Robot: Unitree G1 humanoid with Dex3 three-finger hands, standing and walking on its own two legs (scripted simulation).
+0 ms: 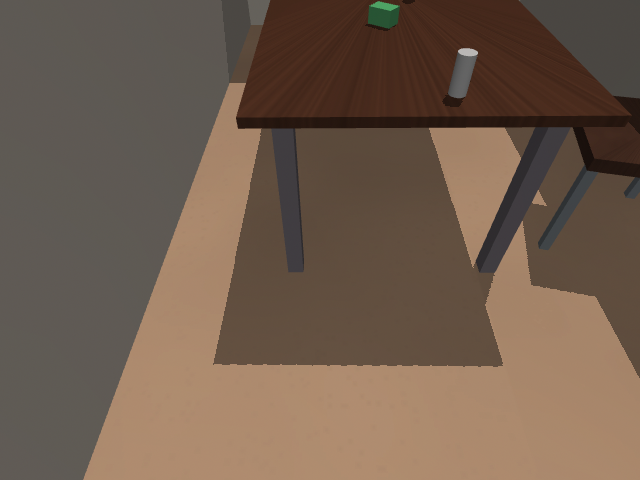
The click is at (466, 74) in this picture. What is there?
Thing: slim round
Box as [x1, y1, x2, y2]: [448, 48, 477, 97]
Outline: 473,49 462,48 458,50 448,93 451,96 463,97 466,93 477,52
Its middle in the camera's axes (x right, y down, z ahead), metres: +0.36 -0.43 +0.99
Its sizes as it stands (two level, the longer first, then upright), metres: 0.047 0.047 0.107
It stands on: a support 0.74 m high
